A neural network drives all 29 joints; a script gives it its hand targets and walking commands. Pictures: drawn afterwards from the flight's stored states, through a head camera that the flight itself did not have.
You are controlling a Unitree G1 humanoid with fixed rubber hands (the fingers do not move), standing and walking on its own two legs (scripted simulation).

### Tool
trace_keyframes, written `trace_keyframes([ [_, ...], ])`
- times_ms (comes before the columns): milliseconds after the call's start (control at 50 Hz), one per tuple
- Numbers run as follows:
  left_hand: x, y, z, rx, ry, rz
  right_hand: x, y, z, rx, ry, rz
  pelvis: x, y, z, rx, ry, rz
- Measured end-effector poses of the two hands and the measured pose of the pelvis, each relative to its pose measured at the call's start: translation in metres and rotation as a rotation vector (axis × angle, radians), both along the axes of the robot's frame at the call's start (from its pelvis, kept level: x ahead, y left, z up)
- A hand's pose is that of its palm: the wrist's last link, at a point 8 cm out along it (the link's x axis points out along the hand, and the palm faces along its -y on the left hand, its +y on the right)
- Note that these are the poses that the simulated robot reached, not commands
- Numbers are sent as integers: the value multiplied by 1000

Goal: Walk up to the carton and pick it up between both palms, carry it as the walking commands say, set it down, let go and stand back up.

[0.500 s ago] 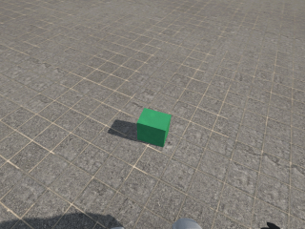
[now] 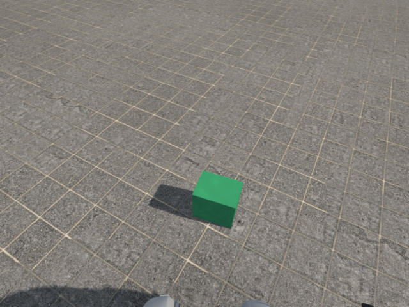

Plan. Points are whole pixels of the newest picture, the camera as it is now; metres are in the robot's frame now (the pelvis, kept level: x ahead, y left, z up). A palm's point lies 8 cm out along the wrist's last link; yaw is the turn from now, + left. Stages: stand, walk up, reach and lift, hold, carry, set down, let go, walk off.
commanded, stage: walk up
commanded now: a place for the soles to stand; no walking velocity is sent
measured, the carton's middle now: (217, 199) +0.72 -0.07 -0.62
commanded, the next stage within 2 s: none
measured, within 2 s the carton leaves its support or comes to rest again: neither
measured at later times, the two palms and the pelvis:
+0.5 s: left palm (71, 253) +0.25 +0.31 -0.09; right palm (358, 264) +0.23 -0.34 -0.09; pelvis +0.16 -0.01 +0.00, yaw +0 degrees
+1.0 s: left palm (88, 229) +0.31 +0.29 -0.08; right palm (331, 209) +0.35 -0.31 -0.06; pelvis +0.21 -0.01 +0.04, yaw -1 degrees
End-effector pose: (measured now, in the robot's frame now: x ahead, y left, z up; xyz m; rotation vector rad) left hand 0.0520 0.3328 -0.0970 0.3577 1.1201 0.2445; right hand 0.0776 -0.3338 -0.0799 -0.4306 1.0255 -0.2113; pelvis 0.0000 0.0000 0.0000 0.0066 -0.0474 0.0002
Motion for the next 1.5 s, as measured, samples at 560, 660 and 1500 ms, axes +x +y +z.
trace_keyframes([
  [560, 207, -17, -11, -23, -21, 2, 172, 5, -16, -8, 59, -36, 176, -4, -5, -2, -3, -5],
  [660, 216, -25, -18, -43, 35, 19, 208, 13, -12, 12, 48, -45, 192, -6, 0, -27, 4, 0],
  [1500, 255, -38, 34, -18, 57, -63, 205, 9, 19, 108, 101, -160, 217, -3, 47, -20, 18, -90],
])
